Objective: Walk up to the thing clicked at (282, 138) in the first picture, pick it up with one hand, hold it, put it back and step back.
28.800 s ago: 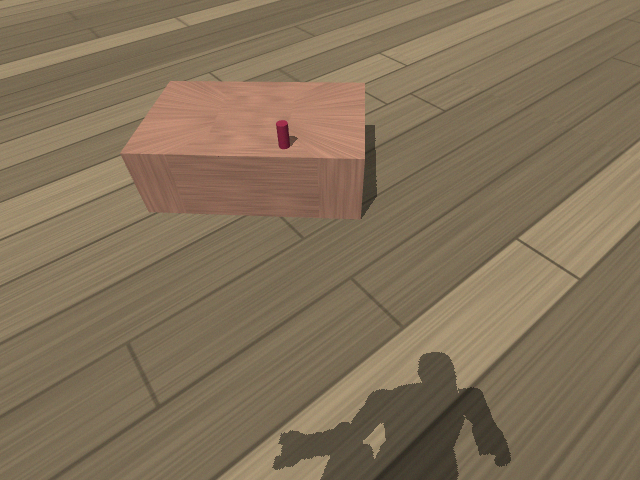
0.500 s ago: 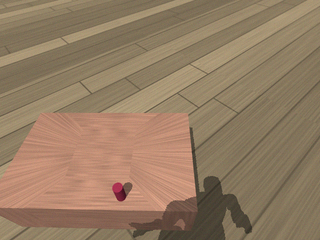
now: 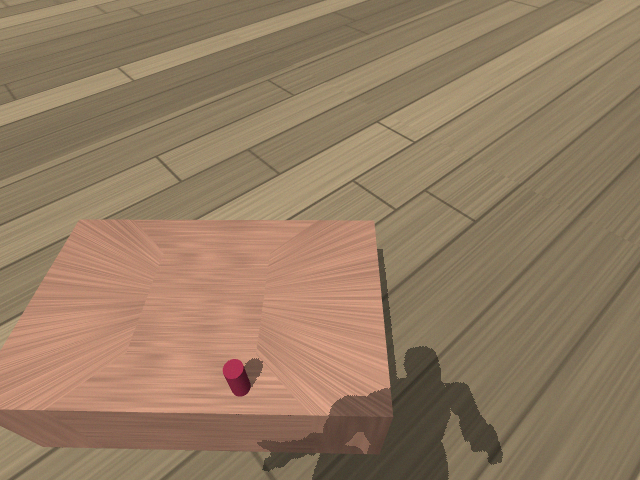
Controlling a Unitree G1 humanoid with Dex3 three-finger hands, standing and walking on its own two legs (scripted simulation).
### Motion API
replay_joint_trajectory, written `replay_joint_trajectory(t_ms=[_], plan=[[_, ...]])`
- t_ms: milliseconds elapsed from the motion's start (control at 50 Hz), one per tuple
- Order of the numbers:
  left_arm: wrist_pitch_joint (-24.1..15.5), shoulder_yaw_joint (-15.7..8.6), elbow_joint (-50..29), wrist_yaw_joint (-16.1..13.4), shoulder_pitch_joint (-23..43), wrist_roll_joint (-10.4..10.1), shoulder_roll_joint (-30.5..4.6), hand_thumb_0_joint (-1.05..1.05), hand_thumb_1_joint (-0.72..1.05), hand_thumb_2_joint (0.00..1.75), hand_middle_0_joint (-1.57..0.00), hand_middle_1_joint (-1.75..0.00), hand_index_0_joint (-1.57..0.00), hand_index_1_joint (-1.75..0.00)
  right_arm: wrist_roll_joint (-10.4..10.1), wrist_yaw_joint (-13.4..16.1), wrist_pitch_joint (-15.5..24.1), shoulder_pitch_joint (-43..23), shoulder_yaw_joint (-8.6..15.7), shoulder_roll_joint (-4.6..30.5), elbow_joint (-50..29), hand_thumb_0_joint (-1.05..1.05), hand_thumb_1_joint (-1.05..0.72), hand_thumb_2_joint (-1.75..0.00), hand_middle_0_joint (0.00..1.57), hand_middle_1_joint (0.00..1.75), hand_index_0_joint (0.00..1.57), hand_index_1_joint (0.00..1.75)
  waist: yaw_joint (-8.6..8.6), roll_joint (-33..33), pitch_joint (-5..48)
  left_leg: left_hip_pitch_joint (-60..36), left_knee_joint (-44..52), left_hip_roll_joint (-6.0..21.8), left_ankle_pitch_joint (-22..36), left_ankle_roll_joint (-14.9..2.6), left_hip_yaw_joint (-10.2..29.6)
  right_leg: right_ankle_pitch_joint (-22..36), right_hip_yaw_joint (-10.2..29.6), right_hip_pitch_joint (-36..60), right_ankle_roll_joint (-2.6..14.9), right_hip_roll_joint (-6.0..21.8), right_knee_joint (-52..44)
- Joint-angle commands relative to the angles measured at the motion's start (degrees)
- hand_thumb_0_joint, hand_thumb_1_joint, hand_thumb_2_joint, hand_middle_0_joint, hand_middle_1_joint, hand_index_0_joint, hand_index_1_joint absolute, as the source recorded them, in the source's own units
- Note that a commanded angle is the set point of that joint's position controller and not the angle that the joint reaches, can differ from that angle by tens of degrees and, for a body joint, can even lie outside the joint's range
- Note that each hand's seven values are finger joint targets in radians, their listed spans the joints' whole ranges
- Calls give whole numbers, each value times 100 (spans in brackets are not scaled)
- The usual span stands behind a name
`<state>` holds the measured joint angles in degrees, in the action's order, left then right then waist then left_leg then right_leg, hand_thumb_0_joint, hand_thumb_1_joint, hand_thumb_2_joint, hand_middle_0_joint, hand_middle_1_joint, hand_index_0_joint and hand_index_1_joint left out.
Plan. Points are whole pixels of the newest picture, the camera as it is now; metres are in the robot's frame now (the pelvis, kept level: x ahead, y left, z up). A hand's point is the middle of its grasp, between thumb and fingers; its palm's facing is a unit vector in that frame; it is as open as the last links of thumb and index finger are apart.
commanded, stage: step back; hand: left
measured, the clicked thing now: (237, 378) +0.43 +0.21 -0.40
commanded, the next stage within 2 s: none
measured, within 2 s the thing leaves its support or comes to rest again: neither
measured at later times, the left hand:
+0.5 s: hand out of the picture +0.00 +0.25 -0.15, palm faces +0.06 -0.89 -0.44, open 7.4 cm
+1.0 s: hand out of the picture -0.16 +0.26 -0.17, palm faces +0.00 -0.90 -0.43, open 7.4 cm
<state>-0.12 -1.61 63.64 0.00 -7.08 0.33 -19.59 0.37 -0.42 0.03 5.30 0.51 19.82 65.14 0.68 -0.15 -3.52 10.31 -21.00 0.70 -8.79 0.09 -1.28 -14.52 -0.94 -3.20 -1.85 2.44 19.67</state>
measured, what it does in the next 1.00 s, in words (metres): walks backwards: left foot, then right foot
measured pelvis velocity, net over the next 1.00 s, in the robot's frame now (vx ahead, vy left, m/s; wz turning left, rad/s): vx -0.23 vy -0.02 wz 0.00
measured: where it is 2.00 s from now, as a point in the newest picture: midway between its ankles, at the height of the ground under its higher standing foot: outside the picture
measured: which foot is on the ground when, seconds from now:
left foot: down 0.00-0.22, up 0.24-0.58, down 0.60-1.00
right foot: down 0.00-0.62, up 0.64-0.96, down 0.98-1.00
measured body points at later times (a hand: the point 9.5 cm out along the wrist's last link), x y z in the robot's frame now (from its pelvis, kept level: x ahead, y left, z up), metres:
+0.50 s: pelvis -0.10 -0.03 -0.02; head -0.01 -0.05 +0.42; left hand -0.01 +0.29 -0.12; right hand +0.01 -0.34 -0.16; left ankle -0.15 +0.11 -0.69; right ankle -0.06 -0.14 -0.75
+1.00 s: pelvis -0.23 -0.02 -0.03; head -0.17 -0.02 +0.41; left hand -0.16 +0.31 -0.14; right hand -0.07 -0.32 -0.14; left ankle -0.14 +0.11 -0.75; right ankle -0.25 -0.15 -0.75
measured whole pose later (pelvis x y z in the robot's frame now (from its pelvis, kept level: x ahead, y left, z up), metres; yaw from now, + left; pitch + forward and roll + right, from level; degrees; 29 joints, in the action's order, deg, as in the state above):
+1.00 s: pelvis -0.23 -0.02 -0.03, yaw +0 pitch -3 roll -1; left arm 0.9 -4.8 51.2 -1.1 -11.0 0.8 -21.8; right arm 1.0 -0.2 -3.2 1.4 2.5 22.3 47.1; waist -0.9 2.0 -11.7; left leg 23.7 -39.7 3.4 -13.3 -0.6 -2.6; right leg -23.3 2.5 -12.7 -0.8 -1.2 38.1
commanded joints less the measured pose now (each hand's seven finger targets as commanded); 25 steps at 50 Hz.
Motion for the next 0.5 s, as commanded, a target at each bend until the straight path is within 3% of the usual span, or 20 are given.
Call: replay_joint_trajectory(t_ms=[0, 40, 80, 100, 140, 160, 180, 200, 220, 240, 260, 300, 320, 360, 420, 480], plan=[[-24, -345, -526, -157, -93, -75, -1263, 0, 90, 90, -20, -30, -20, -30, -88, 58, 15, -192, 399, 1544, -547, 0, -90, -90, 20, 30, 20, 30, 11, 388, 458, -307, -139, 1020, 2859, -741, 927, 1229, -1, -557, 278, 55, 987], [41, -334, -635, -151, -205, -73, -1139, 0, 90, 90, -20, -30, -20, -30, -73, 60, -33, -230, 491, 1641, -713, 0, -90, -90, 20, 30, 20, 30, 3, 687, 807, -322, -119, 1298, 2822, -1039, 1175, 500, -58, -675, 315, -158, 1574], [108, -364, -695, -138, -433, -41, -1111, 0, 90, 90, -20, -30, -20, -30, -45, 79, -90, -405, 542, 1690, -919, 0, -90, -90, 20, 30, 20, 30, -79, 1066, 964, -53, -138, 1503, 2359, -1238, 1280, -675, -9, -694, 358, -219, 2081], [133, -386, -713, -126, -532, -20, -1124, 0, 90, 90, -20, -30, -20, -30, -25, 84, -128, -508, 565, 1681, -1023, 0, -90, -90, 20, 30, 20, 30, -111, 1143, 971, 290, -166, 1531, 1982, -1280, 1306, -960, 30, -599, 393, -219, 2283], [149, -423, -699, -112, -814, 22, -1155, 0, 90, 90, -20, -30, -20, -30, 5, 85, -215, -723, 583, 1632, -1204, 0, -90, -90, 20, 30, 20, 30, -273, 1020, 961, 736, -615, 1303, 1237, -1163, 1147, -551, 111, -415, 457, -129, 1840], [123, -462, -733, -123, -812, 56, -1276, 0, 90, 90, -20, -30, -20, -30, -30, 73, -250, -805, 559, 1488, -1272, 0, -90, -90, 20, 30, 20, 30, -349, 470, 830, 841, -1298, 810, 824, -876, 853, 164, 528, -631, 599, 248, 1248], [62, -539, -876, -129, -688, 102, -1590, 0, 90, 90, -20, -30, -20, -30, -96, 69, -273, -815, 485, 1239, -1344, 0, -90, -90, 20, 30, 20, 30, -379, -437, 564, 1116, -2186, -80, -125, -385, 551, 1187, 1512, -850, 824, 1036, 102], [23, -638, -1045, -136, -435, 132, -1999, 0, 90, 90, -20, -30, -20, -30, -62, 94, -314, -760, 429, 1003, -1420, 0, -90, -90, 20, 30, 20, 30, -354, -1060, 238, 1741, -3178, -874, -2167, -150, 576, 1895, 2374, -946, 1209, 1751, -323], [1, -638, -1254, -152, -73, 192, -2093, 0, 90, 90, -20, -30, -20, -30, -12, 139, -362, -378, 459, 1065, -1328, 0, -90, -90, 20, 30, 20, 30, -158, -831, 193, 1740, -4046, -798, -2629, -126, 1028, 2462, 2456, -1272, 1658, 2053, -138], [-15, -651, -1381, -194, 189, 222, -2149, 0, 90, 90, -20, -30, -20, -30, 22, 155, -375, -128, 500, 1161, -1267, 0, -90, -90, 20, 30, 20, 30, -82, -1106, 202, 1692, -4651, -661, -2592, -172, 1066, 2575, 2658, -1587, 1941, 2243, -95], [-9, -651, -1524, -203, 446, 194, -1955, 0, 90, 90, -20, -30, -20, -30, -34, 126, -377, 29, 542, 1311, -1232, 0, -90, -90, 20, 30, 20, 30, 41, -917, 187, 1558, -4968, -660, -2318, -143, 1224, 2482, 2155, -1715, 1820, 1955, -40], [-31, -595, -1652, -197, 788, 219, -1637, 0, 90, 90, -20, -30, -20, -30, -150, 112, -341, 371, 561, 1378, -1157, 0, -90, -90, 20, 30, 20, 30, 259, -811, 441, 1813, -4930, -754, -1842, -70, 1157, 2826, 1101, -874, 1358, 1218, 404], [-29, -570, -1650, -201, 652, 211, -1570, 0, 90, 90, -20, -30, -20, -30, -129, 138, -318, 352, 512, 1330, -1196, 0, -90, -90, 20, 30, 20, 30, 154, -770, 595, 1933, -4884, -793, -1729, -13, 1124, 2924, 957, -557, 1234, 1092, 580], [-20, -558, -1659, -232, 128, 186, -1437, 0, 90, 90, -20, -30, -20, -30, -78, 168, -280, 152, 432, 1307, -1319, 0, -90, -90, 20, 30, 20, 30, -200, -700, 762, 2229, -4443, -693, -1726, 76, 1045, 3274, 1007, 257, 1295, 1133, 889], [40, -600, -1652, -297, -359, 128, -1403, 0, 90, 90, -20, -30, -20, -30, -10, 194, -231, -145, 371, 1240, -1530, 0, -90, -90, 20, 30, 20, 30, -488, -882, 775, 2377, -3522, -473, -1939, 118, 865, 3598, 1117, 931, 1439, 1345, 1028], [68, -675, -1815, -309, -321, 97, -1603, 0, 90, 90, -20, -30, -20, -30, 46, 190, -201, 50, 393, 1279, -1598, 0, -90, -90, 20, 30, 20, 30, -395, -1201, 878, 1793, -2485, -125, -2071, 38, 644, 3953, 1225, 824, 1475, 1600, 1204]])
